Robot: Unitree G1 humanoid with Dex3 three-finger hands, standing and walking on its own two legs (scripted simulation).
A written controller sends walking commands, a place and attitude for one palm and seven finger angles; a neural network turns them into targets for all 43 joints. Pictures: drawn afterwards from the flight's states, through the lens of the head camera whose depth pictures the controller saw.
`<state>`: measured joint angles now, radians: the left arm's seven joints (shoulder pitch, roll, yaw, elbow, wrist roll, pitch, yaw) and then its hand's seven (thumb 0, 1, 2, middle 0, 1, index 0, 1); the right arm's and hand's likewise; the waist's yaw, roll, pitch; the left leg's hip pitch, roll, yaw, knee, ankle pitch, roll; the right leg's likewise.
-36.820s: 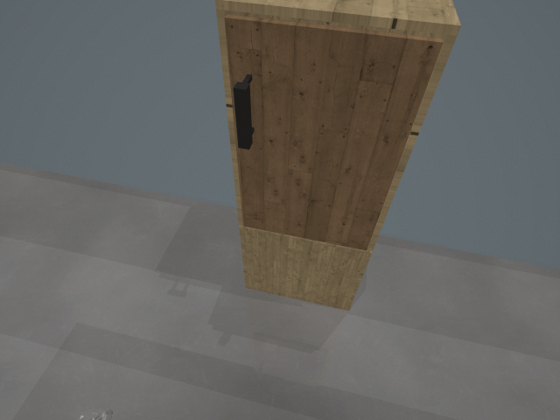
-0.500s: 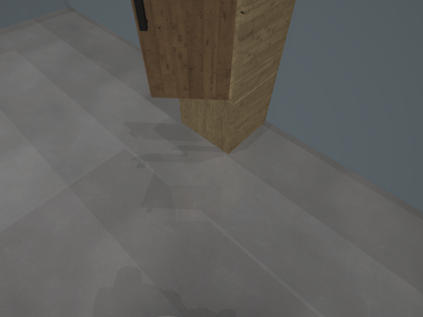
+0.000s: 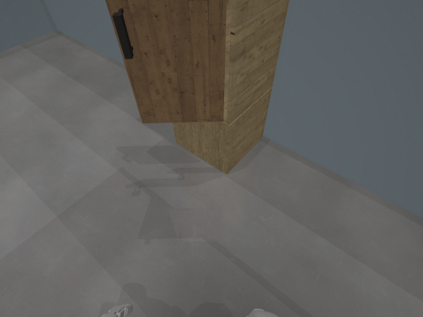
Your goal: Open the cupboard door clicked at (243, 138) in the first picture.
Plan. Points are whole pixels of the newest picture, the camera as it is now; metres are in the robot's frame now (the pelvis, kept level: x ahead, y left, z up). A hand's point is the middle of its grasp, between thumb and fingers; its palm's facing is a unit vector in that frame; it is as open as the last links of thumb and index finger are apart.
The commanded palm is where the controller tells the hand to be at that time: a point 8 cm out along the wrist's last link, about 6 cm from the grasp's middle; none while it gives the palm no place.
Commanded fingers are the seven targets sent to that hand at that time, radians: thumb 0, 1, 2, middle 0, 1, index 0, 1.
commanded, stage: take the last steps up to it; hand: left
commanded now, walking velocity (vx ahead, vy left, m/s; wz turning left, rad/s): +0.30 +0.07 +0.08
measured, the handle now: (125, 34) +0.93 +0.30 +0.09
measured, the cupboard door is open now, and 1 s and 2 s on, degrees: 40 40 40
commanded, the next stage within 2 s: come to a stop and stand still in 0.78 s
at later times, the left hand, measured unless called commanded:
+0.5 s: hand out of the picture +0.09 +0.20 -0.18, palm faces +0.18 -0.97 -0.14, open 7.3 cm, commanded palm none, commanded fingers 0.00 0.90 0.90 -0.20 -0.30 -0.20 -0.30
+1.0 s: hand (130, 207) +0.42 +0.24 -0.16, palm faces +0.01 -0.97 -0.24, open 7.3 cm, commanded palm none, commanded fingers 0.00 0.90 0.90 -0.20 -0.30 -0.20 -0.30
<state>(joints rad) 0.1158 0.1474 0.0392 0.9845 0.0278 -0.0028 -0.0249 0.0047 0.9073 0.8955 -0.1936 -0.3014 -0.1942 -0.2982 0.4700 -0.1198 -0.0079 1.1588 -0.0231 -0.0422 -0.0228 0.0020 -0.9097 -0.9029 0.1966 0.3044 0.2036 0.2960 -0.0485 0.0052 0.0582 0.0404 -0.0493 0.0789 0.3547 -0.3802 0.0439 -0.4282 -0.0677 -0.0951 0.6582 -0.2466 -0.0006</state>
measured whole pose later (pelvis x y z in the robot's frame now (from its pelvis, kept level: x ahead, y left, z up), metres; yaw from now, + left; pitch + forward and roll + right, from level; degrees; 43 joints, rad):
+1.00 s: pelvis +0.33 +0.05 +0.00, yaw +1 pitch -1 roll +1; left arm 0.14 0.16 0.03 1.02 0.02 -0.05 0.01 0.00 0.92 0.90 -0.19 -0.30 -0.19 -0.30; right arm 0.36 -0.15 -0.02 1.17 0.00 0.02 -0.02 0.00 -0.92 -0.90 0.19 0.30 0.20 0.30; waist -0.03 0.04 0.08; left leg -0.21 0.03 0.11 0.78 -0.55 -0.01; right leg -0.32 -0.05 -0.13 0.60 -0.26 -0.04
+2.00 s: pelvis +0.33 +0.06 +0.01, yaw +0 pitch -1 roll +1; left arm 0.28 0.13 0.01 1.13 0.01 0.01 0.03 0.01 0.92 0.89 -0.20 -0.30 -0.20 -0.30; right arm 0.33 -0.15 -0.01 1.17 -0.01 0.02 -0.02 0.00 -0.91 -0.90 0.19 0.30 0.20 0.30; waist -0.01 -0.01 0.05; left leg -0.25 0.02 0.06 0.47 -0.21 0.00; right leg -0.08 -0.05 -0.05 0.45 -0.36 0.02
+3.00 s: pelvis +0.34 +0.07 +0.00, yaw -2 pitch +0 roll +1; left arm 0.27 0.19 -0.02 1.04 0.02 -0.01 0.03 0.00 0.91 0.90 -0.20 -0.30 -0.20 -0.30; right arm 0.23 -0.19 0.01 1.05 -0.01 0.00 -0.01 0.00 -0.92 -0.90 0.20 0.30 0.20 0.30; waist 0.00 0.01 0.03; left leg -0.28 0.03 0.10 0.54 -0.26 0.00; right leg -0.13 -0.04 -0.02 0.53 -0.39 0.02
